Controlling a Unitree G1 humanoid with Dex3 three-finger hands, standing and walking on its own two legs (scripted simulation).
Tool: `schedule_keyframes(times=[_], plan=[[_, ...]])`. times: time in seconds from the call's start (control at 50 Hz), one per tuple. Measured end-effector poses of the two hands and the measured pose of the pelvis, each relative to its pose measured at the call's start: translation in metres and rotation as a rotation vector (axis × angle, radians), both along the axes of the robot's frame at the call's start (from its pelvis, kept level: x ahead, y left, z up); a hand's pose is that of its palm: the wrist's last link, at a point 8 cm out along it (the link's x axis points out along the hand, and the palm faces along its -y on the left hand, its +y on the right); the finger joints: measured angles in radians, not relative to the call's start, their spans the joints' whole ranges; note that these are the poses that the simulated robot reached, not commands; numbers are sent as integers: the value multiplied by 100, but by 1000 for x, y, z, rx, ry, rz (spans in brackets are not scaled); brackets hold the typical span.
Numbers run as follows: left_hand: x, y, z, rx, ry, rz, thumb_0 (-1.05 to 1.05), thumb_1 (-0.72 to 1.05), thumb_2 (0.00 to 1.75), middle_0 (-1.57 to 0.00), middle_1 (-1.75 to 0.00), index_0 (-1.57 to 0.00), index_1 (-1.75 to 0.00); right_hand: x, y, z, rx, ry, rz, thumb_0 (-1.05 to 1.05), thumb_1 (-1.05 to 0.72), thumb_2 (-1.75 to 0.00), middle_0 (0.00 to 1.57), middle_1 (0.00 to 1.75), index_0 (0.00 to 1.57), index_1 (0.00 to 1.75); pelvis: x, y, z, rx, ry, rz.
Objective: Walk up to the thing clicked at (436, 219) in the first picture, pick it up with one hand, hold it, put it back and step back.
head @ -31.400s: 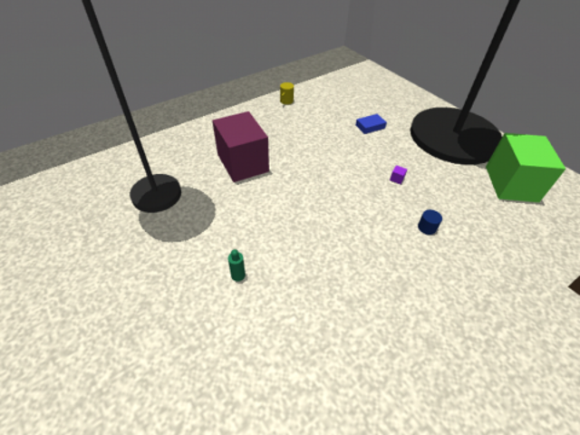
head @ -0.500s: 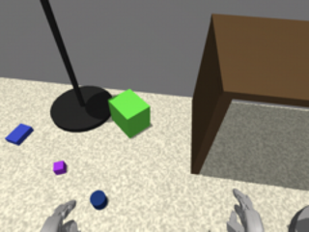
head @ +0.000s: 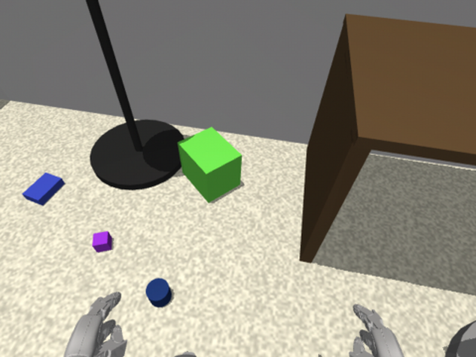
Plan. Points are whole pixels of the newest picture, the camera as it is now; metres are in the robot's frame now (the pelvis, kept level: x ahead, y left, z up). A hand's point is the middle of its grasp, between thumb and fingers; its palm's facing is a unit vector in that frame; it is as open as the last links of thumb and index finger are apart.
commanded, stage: stand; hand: left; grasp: from above
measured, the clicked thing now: (159, 292) +0.46 +0.29 -0.68
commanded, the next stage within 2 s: none
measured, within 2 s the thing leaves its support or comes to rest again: neither
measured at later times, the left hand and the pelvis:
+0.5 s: hand out of the picture +0.07 +0.25 -0.11, palm faces +0.03 -0.94 -0.34, open 7.4 cm; pelvis +0.01 +0.01 +0.04, yaw +0 degrees
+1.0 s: hand out of the picture +0.05 +0.25 -0.10, palm faces +0.02 -0.94 -0.35, open 7.4 cm; pelvis +0.00 +0.00 +0.06, yaw +0 degrees
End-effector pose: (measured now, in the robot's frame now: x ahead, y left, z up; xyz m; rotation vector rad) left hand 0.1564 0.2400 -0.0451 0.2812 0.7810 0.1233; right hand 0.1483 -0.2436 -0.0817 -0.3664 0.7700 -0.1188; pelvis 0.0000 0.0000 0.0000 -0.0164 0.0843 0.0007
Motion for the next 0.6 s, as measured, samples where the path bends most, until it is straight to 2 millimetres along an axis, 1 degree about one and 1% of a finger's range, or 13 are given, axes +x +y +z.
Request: schedule_keyframes(times=[0.04,0.08,0.16,0.24,0.32,0.4,0.5,0.6], plan=[[-4,10,-9,26,32,1,1,90,89,-21,-30,-20,-29,-7,-6,-5,1,98,21,1,-90,-90,20,30,20,30,-2,0,4,10,-24,1],[-12,21,-16,43,75,14,1,90,89,-21,-30,-20,-29,-16,-12,-6,15,156,3,1,-90,-90,20,30,21,30,-2,1,9,18,-43,-3],[-35,39,-27,61,175,56,1,90,89,-21,-30,-20,-30,-34,-23,-4,23,230,-53,1,-90,-90,20,30,21,30,0,4,16,22,-64,-7],[-59,49,-33,64,271,96,1,90,89,-21,-30,-20,-30,-49,-29,-3,17,294,-98,1,-90,-90,20,30,20,30,6,7,24,14,-81,-8],[-77,53,-35,57,341,127,1,90,89,-21,-30,-20,-30,-58,-28,-1,20,343,-128,1,-90,-90,20,30,20,30,10,9,31,11,-95,-4],[-90,53,-36,44,390,151,1,90,89,-21,-30,-20,-30,-62,-25,0,28,372,-140,1,-90,-90,20,30,20,30,13,10,37,11,-109,-3],[-99,50,-33,33,427,169,1,90,89,-21,-30,-20,-30,-64,-20,3,42,390,-145,1,-90,-90,20,30,20,30,13,11,44,11,-127,0],[-103,49,-29,31,442,174,1,90,89,-21,-30,-20,-30,-64,-18,6,54,392,-148,1,-90,-90,20,30,20,30,11,10,50,13,-144,2]])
